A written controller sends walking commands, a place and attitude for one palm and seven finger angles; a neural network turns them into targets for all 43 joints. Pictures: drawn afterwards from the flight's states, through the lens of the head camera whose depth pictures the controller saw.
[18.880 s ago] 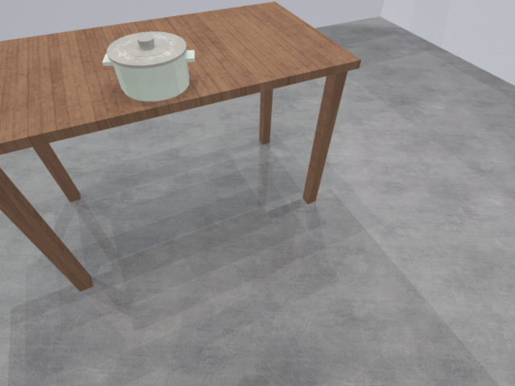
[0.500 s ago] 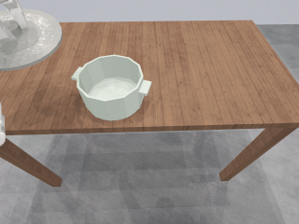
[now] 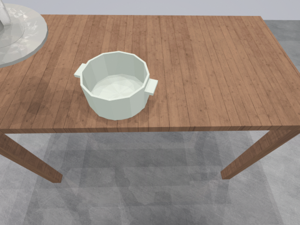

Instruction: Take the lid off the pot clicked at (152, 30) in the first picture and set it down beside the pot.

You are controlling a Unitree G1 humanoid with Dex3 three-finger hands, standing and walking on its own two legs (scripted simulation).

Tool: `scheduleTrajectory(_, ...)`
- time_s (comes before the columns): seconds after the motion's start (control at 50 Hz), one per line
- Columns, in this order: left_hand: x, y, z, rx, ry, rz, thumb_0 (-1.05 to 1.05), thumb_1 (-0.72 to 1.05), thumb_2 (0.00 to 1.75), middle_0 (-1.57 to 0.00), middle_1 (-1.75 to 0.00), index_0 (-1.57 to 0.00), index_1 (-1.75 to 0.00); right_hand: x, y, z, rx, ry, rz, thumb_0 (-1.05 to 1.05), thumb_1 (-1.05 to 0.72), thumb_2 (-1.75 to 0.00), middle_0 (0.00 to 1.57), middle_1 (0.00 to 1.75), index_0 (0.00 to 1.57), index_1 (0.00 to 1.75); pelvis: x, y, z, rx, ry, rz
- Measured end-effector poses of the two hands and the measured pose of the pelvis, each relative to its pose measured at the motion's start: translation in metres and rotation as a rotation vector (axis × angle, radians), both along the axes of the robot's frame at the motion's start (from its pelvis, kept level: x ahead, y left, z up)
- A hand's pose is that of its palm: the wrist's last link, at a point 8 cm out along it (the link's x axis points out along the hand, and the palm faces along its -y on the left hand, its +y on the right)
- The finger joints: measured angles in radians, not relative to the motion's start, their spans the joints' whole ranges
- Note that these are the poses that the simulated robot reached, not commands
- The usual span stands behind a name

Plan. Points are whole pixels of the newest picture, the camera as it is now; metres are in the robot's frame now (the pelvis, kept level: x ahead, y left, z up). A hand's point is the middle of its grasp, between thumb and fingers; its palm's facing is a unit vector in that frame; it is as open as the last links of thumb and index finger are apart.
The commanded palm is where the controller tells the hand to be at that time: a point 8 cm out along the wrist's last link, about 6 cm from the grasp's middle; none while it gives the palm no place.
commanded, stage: lower the lid onto the table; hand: left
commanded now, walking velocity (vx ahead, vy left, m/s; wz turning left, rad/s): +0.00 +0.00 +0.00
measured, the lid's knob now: out of the picture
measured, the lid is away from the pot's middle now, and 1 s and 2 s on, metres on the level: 0.24 0.23 0.23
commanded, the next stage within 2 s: none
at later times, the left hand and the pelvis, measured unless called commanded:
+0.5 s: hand out of the picture +0.47 +0.31 +0.24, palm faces -0.28 -0.13 -0.95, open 7.2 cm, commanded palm +0.48 +0.31 +0.31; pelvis +0.00 +0.00 +0.00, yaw +0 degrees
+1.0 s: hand (4, 49) +0.47 +0.30 +0.21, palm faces -0.34 -0.15 -0.93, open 7.2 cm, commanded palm +0.49 +0.31 +0.28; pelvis -0.01 -0.01 +0.00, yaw -1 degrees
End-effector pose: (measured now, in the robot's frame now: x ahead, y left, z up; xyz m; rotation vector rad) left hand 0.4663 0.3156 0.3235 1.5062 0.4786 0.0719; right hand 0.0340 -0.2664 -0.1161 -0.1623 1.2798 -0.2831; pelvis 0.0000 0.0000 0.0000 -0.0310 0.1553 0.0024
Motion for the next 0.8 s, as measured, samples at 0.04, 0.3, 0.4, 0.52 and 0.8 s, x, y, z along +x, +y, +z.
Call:
scheduleTrajectory(0.04,0.001,0.0,0.001,-0.004,-0.005,-0.002,-0.03,0.38,0.6,-0.85,-1.03,-0.64,-0.9,-0.001,0.001,-0.001,0.005,0.006,-0.003,0.0,-0.9,-0.9,0.2,0.3,0.2,0.3,0.001,0.001,0.0,0.0,0.003,0.001)
scheduleTrajectory(0.3,0.007,-0.005,-0.006,-0.048,0.012,0.043,-0.03,0.38,0.6,-0.85,-1.03,-0.64,-0.9,0.008,0.005,-0.002,0.032,-0.033,0.003,0.0,-0.9,-0.9,0.2,0.3,0.2,0.3,0.003,0.001,-0.001,0.001,0.009,-0.003)
scheduleTrajectory(0.4,0.005,-0.006,-0.014,-0.047,0.027,0.045,-0.03,0.38,0.6,-0.85,-1.04,-0.64,-0.9,0.011,0.004,-0.001,0.031,-0.048,0.007,0.0,-0.9,-0.9,0.2,0.3,0.2,0.3,0.001,-0.001,-0.001,0.001,0.006,-0.004)
scheduleTrajectory(0.52,0.001,-0.008,-0.023,-0.041,0.046,0.04,-0.03,0.38,0.6,-0.85,-1.04,-0.64,-0.9,0.01,-0.001,0.0,0.017,-0.053,0.009,0.0,-0.9,-0.9,0.2,0.3,0.2,0.3,-0.001,-0.003,-0.001,0.0,0.001,-0.001)
scheduleTrajectory(0.8,-0.002,-0.012,-0.043,-0.058,0.083,0.02,-0.03,0.39,0.6,-0.85,-1.04,-0.64,-0.9,-0.006,-0.012,0.002,-0.015,-0.033,-0.009,0.0,-0.9,-0.9,0.2,0.3,0.2,0.3,-0.006,-0.007,-0.002,-0.002,-0.006,-0.004)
